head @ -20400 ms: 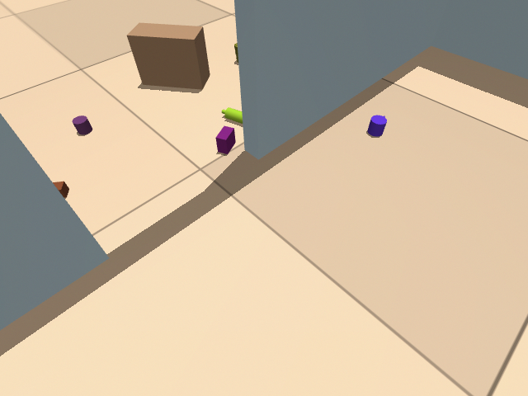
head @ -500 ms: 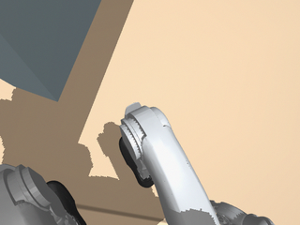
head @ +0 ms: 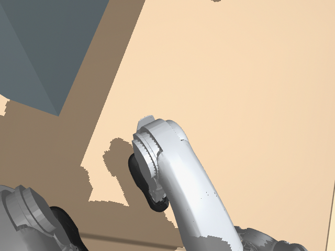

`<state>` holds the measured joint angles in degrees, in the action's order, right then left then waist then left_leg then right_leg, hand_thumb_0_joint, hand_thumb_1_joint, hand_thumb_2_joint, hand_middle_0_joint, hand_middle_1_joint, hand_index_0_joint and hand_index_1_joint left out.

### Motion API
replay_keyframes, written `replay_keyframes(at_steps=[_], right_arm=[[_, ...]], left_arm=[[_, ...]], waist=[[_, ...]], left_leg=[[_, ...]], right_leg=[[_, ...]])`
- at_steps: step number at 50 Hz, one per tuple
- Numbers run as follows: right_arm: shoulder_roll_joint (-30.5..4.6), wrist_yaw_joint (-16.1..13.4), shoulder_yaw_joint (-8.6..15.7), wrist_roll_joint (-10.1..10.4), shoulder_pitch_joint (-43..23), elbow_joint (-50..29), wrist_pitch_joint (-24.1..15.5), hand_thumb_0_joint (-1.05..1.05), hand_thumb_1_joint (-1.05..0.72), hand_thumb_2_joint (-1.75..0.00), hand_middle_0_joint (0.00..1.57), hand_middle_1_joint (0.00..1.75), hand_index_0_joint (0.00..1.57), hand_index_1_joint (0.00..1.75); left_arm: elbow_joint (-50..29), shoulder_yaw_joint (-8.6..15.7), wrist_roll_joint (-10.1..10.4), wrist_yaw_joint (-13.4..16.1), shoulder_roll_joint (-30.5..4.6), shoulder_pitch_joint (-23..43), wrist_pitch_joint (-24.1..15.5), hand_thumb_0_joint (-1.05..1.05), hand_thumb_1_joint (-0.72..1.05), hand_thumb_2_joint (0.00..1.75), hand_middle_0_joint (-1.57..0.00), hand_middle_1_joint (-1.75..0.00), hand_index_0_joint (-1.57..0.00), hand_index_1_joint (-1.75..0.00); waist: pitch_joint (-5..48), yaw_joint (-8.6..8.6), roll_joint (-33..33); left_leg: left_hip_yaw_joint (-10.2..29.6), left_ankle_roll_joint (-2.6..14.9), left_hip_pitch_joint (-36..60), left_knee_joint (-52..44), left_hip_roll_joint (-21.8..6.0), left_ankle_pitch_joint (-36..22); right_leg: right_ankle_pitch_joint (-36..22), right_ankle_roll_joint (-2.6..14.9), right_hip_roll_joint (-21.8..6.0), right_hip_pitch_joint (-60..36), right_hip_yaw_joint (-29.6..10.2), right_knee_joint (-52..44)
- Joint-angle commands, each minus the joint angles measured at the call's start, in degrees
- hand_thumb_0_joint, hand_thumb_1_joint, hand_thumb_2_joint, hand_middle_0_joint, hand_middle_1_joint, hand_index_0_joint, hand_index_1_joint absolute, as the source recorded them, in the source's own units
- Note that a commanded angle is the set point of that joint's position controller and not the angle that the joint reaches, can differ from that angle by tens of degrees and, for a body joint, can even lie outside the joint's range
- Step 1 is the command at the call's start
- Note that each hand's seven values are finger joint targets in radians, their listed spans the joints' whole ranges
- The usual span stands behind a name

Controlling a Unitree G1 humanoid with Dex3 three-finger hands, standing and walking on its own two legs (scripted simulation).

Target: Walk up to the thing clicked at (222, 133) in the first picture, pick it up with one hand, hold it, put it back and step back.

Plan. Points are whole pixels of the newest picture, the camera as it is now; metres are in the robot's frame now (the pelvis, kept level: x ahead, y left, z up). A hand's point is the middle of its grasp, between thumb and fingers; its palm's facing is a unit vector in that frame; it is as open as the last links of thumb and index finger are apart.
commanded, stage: close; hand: left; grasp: from above
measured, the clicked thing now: out of the picture +0.51 +0.27 -0.26
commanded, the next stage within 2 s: settle in 0.44 s
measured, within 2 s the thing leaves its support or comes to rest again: leaves its support in 1.12 s
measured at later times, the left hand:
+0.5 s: hand out of the picture +0.48 +0.24 -0.21, palm faces -0.03 -0.47 -0.88, open 9.7 cm
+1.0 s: hand out of the picture +0.49 +0.23 -0.21, palm faces +0.02 -0.53 -0.85, open 9.4 cm
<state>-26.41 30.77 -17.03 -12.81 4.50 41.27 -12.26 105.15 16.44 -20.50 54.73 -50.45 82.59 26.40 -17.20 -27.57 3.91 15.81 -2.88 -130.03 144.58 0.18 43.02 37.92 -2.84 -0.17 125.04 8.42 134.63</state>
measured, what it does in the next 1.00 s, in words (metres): stands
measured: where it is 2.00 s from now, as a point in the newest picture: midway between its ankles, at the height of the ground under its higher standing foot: (116, 218)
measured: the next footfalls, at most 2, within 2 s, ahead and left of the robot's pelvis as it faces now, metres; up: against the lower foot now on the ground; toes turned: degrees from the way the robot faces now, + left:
none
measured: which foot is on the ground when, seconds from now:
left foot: down 0.00-1.00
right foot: down 0.00-1.00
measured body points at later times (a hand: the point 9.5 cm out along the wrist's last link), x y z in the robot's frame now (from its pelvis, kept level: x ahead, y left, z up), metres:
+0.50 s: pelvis +0.00 +0.00 +0.01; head +0.30 +0.06 +0.33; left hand +0.49 +0.26 -0.16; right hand -0.02 -0.26 -0.05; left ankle +0.06 +0.13 -0.28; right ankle +0.12 -0.13 -0.28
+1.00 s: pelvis +0.00 +0.00 +0.01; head +0.30 +0.06 +0.33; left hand +0.49 +0.26 -0.16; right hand -0.03 -0.26 -0.06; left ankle +0.06 +0.13 -0.28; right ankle +0.12 -0.13 -0.28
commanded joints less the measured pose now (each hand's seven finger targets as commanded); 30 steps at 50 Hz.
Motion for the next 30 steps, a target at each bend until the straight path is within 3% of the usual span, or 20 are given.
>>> replay_keyframes(at_steps=[1,5,11,13,15,16,20,26,27,28,30], right_arm=[[-18.89,0.42,3.45,-0.44,12.92,1.65,0.04,0.00,-0.89,-0.90,0.20,0.30,0.20,0.30],[-19.02,-0.08,3.03,-0.25,12.23,2.22,0.07,0.00,-0.89,-0.90,0.20,0.30,0.20,0.30],[-19.44,-0.64,3.67,0.46,12.82,4.04,-0.14,0.00,-0.89,-0.90,0.20,0.30,0.20,0.30],[-18.84,-0.65,3.73,0.25,12.75,3.91,-0.28,0.00,-0.89,-0.90,0.20,0.30,0.20,0.30],[-18.67,-0.66,3.83,0.14,13.24,4.41,-0.41,0.00,-0.88,-0.89,0.20,0.30,0.20,0.30],[-18.62,-0.60,3.97,0.03,12.97,4.25,-0.48,0.00,-0.89,-0.90,0.20,0.30,0.20,0.30],[-18.81,-0.78,4.31,0.09,12.86,5.27,-0.94,0.00,-0.89,-0.90,0.20,0.30,0.20,0.30],[-18.62,-0.63,4.00,-0.57,11.08,4.81,-1.09,0.00,-0.89,-0.90,0.20,0.30,0.20,0.30],[-18.24,-0.75,3.75,-0.57,11.60,4.97,-1.22,0.00,-0.89,-0.90,0.20,0.30,0.20,0.30],[-18.56,-0.81,3.81,-0.33,11.63,5.26,-1.11,0.00,-0.91,-0.90,0.20,0.30,0.20,0.30],[-18.63,-0.68,3.96,-0.30,11.93,5.47,-1.07,0.00,-0.90,-0.90,0.20,0.30,0.20,0.30]], left_arm=[[-2.12,1.18,3.07,0.17,-1.99,16.42,-0.62,0.00,0.15,0.80,-0.61,-0.67,-0.58,-0.70],[-1.63,-0.07,3.07,-1.38,-1.32,16.32,-0.73,0.00,0.24,0.72,-0.66,-0.63,-0.64,-0.65],[-1.45,-1.40,-0.67,-2.17,-2.03,16.75,-0.87,0.00,0.31,0.72,-0.73,-0.61,-0.71,-0.63],[-1.84,-2.09,-0.72,-2.41,-0.67,16.52,-1.11,0.00,0.33,0.73,-0.73,-0.62,-0.71,-0.64],[-2.01,-2.38,-2.03,-2.44,-1.24,16.82,-1.11,0.00,0.35,0.73,-0.75,-0.62,-0.73,-0.64],[-1.89,-2.51,-1.38,-2.39,-0.05,16.95,-1.08,0.00,0.38,0.77,-0.78,-0.62,-0.76,-0.65],[-1.58,-2.38,-1.99,-1.88,-0.45,17.53,-1.04,0.00,0.37,0.71,-0.79,-0.56,-0.76,-0.59],[-2.12,-2.02,0.75,-1.50,0.40,18.08,-1.63,0.00,0.40,0.73,-0.83,-0.53,-0.79,-0.57],[-2.16,-2.09,0.39,-1.56,0.12,18.20,-1.65,0.00,0.40,0.71,-0.83,-0.52,-0.80,-0.56],[-1.52,-1.60,-0.11,-1.26,-1.08,18.07,-1.65,0.00,0.46,0.63,-0.90,-0.55,-0.88,-0.57],[-1.69,-1.61,-0.04,-1.22,-1.20,17.79,-1.54,0.00,0.57,0.68,-0.99,-0.52,-0.97,-0.55]], waist=[[40.79,-8.43,-21.30],[40.17,-8.71,-21.75],[39.19,-8.50,-22.93],[40.19,-8.38,-22.53],[40.62,-8.56,-22.64],[41.22,-8.55,-22.49],[40.83,-8.70,-22.73],[40.41,-8.69,-22.84],[40.56,-8.69,-22.47],[40.30,-8.64,-22.48],[39.79,-8.54,-23.06]], left_leg=[[-5.91,4.00,22.46,-12.59,-0.42,-11.59],[-5.81,3.36,22.68,-13.73,-0.33,-11.79],[-4.71,3.33,21.72,-15.06,-0.57,-10.75],[-4.79,3.15,22.42,-15.21,-0.64,-11.85],[-4.90,3.38,21.86,-15.17,-0.48,-12.22],[-4.86,3.09,22.72,-15.40,-0.47,-12.53],[-4.32,3.33,23.25,-15.63,-0.66,-9.98],[-5.00,3.31,24.37,-15.19,-0.27,-10.41],[-5.45,3.54,23.34,-14.82,-0.24,-10.74],[-5.21,3.72,23.15,-14.79,-0.38,-10.13],[-5.39,3.67,22.84,-14.93,-0.26,-10.17]], right_leg=[[-17.20,1.70,1.97,-25.84,7.87,-12.66],[-17.28,1.74,2.29,-24.53,8.31,-12.56],[-16.88,2.22,2.72,-22.37,8.14,-13.18],[-17.74,2.14,3.08,-23.72,8.23,-13.33],[-18.17,2.00,3.15,-24.34,8.01,-13.85],[-18.28,2.06,3.08,-24.68,8.22,-13.49],[-15.94,2.26,3.06,-23.35,8.12,-14.45],[-15.45,2.11,2.64,-23.94,8.45,-14.03],[-15.97,1.98,2.78,-24.63,7.90,-14.70],[-15.45,2.13,2.67,-23.73,7.87,-14.89],[-15.61,1.89,2.59,-23.95,7.69,-14.81]])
